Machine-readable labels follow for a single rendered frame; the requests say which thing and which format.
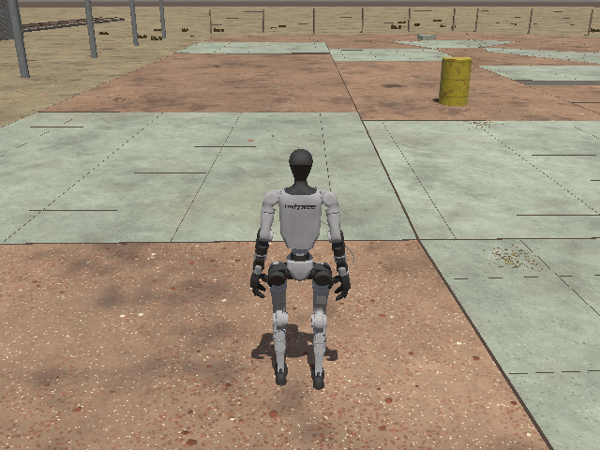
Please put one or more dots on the robot left upper arm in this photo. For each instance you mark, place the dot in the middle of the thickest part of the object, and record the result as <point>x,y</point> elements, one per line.
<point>270,199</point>

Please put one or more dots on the humanoid robot head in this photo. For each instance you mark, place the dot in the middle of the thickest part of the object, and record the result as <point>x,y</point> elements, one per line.
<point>300,163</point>

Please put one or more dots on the right robot hand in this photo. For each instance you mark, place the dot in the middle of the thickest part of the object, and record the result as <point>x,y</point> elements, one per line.
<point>344,287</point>

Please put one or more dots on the right robot shin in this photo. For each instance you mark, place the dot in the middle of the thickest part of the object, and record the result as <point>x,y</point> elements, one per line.
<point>319,345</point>

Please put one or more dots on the robot right upper arm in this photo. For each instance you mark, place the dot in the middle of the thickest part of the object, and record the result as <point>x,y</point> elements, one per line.
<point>330,200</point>

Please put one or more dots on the left robot hand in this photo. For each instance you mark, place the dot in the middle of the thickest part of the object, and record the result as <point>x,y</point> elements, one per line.
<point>256,286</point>

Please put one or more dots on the robot left forearm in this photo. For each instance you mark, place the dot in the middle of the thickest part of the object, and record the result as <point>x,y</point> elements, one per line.
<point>260,255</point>

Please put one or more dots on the robot right forearm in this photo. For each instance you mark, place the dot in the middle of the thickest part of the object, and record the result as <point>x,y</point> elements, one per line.
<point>340,256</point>

